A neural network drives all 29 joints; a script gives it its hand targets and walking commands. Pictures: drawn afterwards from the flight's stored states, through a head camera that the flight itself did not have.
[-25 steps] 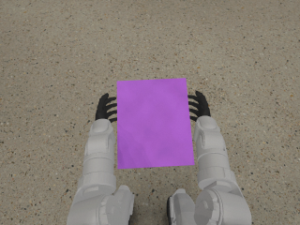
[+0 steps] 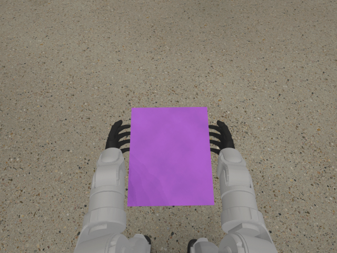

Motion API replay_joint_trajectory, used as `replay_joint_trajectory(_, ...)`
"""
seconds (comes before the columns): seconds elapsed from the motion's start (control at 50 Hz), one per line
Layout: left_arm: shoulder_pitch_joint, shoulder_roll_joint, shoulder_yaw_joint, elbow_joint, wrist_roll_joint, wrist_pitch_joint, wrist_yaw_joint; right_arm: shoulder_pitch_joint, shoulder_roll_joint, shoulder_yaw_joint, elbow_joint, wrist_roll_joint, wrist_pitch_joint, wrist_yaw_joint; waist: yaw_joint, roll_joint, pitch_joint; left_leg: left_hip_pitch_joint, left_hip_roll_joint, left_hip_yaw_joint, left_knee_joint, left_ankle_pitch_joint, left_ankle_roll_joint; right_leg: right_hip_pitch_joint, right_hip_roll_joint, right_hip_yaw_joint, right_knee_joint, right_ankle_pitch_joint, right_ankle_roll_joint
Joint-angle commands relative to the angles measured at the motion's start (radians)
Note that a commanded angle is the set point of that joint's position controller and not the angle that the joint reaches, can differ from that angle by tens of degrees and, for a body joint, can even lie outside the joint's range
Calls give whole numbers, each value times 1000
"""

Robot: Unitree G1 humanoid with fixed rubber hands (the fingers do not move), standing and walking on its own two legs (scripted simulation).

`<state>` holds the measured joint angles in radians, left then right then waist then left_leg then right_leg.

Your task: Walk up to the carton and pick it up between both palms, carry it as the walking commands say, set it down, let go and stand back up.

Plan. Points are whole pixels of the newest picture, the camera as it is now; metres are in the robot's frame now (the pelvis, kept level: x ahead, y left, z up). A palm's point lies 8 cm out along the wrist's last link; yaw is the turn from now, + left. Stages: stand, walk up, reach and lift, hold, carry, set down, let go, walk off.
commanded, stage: reach and lift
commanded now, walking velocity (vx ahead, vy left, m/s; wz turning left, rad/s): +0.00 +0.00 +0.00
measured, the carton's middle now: (169, 158) +0.36 +0.02 -0.10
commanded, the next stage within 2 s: hold in 2.00 s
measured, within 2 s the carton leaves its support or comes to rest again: neither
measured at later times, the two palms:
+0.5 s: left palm (106, 146) +0.32 +0.16 +0.05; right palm (235, 147) +0.33 -0.12 +0.05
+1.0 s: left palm (108, 145) +0.31 +0.15 +0.08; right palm (245, 148) +0.32 -0.13 +0.08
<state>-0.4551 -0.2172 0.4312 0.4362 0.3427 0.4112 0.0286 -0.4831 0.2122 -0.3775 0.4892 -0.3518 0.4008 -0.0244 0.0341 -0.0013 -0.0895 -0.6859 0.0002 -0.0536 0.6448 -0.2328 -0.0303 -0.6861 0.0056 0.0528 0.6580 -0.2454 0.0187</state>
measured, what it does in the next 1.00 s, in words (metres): stands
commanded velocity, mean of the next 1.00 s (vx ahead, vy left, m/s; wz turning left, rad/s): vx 0.00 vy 0.00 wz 0.00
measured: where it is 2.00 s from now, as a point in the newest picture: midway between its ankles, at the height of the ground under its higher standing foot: outside the picture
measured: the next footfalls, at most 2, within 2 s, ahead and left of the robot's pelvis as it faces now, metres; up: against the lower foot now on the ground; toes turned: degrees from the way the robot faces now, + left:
none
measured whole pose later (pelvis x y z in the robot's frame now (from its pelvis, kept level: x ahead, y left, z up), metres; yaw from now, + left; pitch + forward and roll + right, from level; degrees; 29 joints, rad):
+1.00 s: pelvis +0.01 +0.00 +0.03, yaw +1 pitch -7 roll +0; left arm -0.40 -0.20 0.32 0.37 0.34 0.72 0.04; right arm -0.42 0.20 -0.30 0.40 -0.35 0.71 -0.03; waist 0.01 0.00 0.03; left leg -0.09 0.01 -0.07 0.39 -0.17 -0.03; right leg -0.08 0.00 0.04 0.40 -0.19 0.01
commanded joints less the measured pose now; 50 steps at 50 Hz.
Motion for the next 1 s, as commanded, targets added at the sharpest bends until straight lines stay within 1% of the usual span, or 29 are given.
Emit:
replay_joint_trajectory(0.0,-474,-998,-604,106,-179,-2,-286,-496,955,587,72,181,-17,288,1,0,-514,350,-125,17,-82,251,8,308,118,-14,-96,224,-6)
replay_joint_trajectory(0.18,-431,-1014,-629,82,-202,33,-275,-459,942,617,24,206,19,285,-3,10,-428,470,-117,1,-166,266,8,423,111,-11,-174,230,-13)
replay_joint_trajectory(0.34,-419,-1013,-638,53,-229,89,-266,-437,937,631,-5,236,75,288,-2,14,-344,548,-108,-4,-222,250,13,511,102,-7,-235,211,-18)
replay_joint_trajectory(0.58,-446,-990,-660,-33,-285,204,-263,-451,949,655,-84,284,189,283,2,3,-201,641,-99,-3,-288,175,22,596,87,-3,-307,139,-20)
replay_joint_trajectory(0.66,-463,-977,-659,-57,-295,244,-264,-457,950,645,-95,291,228,281,-5,4,-158,661,-97,-2,-309,145,22,614,84,-5,-326,108,-21)
replay_joint_trajectory(0.72,-465,-968,-645,-53,-292,267,-265,-455,946,624,-86,286,250,280,-13,2,-123,662,-98,1,-322,122,23,620,82,-6,-338,89,-20)
replay_joint_trajectory(0.84,-493,-963,-623,-42,-283,278,-266,-483,955,587,-73,280,263,279,-20,1,-109,652,-101,3,-324,104,24,626,83,-2,-341,84,-20)
replay_joint_trajectory(0.98,-507,-974,-632,-50,-281,273,-264,-498,959,583,-89,284,264,276,-30,5,-162,657,-101,-1,-306,135,20,644,85,0,-330,134,-18)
